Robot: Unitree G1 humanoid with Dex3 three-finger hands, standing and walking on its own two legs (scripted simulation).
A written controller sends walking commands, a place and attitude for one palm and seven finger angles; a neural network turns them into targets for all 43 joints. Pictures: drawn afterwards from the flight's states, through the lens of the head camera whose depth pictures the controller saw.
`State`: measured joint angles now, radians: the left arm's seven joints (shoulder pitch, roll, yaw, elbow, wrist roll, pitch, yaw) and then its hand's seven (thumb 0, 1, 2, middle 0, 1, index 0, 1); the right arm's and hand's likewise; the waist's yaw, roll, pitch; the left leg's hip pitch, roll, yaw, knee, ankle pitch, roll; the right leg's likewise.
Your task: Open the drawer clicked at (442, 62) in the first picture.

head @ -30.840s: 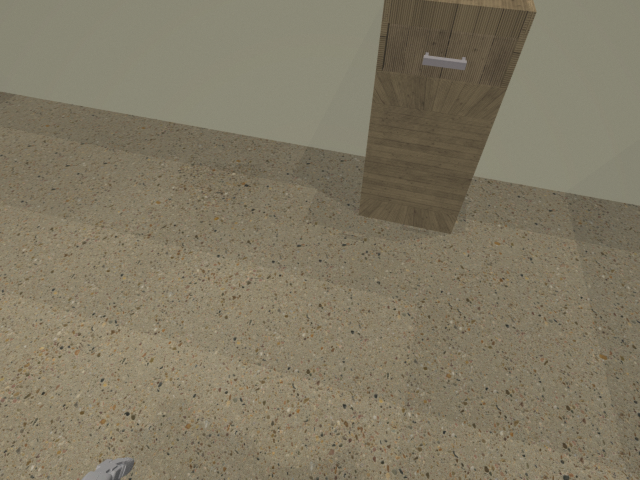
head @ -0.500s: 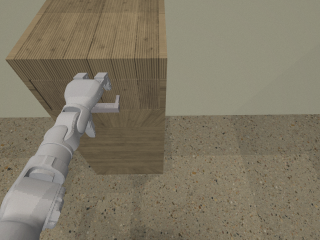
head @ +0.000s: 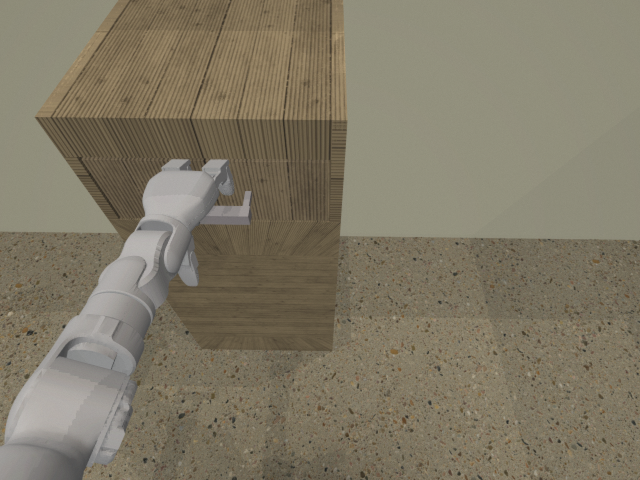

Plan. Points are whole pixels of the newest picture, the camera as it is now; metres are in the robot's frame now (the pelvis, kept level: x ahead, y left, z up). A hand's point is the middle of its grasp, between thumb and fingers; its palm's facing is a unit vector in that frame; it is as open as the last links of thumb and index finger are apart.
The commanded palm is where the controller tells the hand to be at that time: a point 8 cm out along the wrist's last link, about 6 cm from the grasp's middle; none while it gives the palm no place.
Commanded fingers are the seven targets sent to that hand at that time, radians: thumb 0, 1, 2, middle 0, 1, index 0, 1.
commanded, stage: lower the fingers behind the handle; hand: left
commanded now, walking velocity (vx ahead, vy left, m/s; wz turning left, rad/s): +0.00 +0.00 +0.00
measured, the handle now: (211, 205) +0.52 +0.18 -0.01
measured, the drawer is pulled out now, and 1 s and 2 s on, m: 0.00 0.00 0.00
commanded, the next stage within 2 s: close the thumb around the handle in 1.46 s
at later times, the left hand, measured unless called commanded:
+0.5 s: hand (188, 226) +0.46 +0.20 +0.01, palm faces -0.08 -0.04 -1.00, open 13.8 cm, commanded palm +0.44 +0.20 +0.06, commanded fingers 0.00 -0.50 0.30 -0.30 -1.20 -0.30 -1.20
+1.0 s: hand (203, 235) +0.47 +0.19 -0.02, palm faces -0.05 -0.03 -1.00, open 13.7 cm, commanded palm +0.45 +0.20 +0.03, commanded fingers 0.00 -0.50 0.30 -0.30 -1.20 -0.30 -1.20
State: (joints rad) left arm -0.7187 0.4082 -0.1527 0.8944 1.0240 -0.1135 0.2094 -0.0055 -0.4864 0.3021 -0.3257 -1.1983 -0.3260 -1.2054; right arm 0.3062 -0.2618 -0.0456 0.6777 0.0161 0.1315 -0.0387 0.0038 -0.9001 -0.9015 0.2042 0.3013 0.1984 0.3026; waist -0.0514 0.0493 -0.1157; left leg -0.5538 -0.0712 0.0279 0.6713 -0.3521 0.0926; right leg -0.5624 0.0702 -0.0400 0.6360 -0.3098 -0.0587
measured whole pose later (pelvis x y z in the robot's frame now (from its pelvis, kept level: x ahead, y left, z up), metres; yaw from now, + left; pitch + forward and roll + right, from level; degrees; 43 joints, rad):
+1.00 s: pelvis +0.00 +0.00 -0.02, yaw -2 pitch +20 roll -2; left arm -0.76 0.40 -0.07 1.08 1.10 -0.03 0.42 0.00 -0.48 0.30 -0.32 -1.20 -0.33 -1.22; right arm 0.33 -0.24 -0.03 0.70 -0.01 0.13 -0.01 0.00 -0.90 -0.90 0.20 0.30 0.20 0.30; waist -0.10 0.06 -0.17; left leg -0.77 -0.05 0.05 0.84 -0.42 0.10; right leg -0.78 0.09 -0.03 0.78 -0.36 -0.06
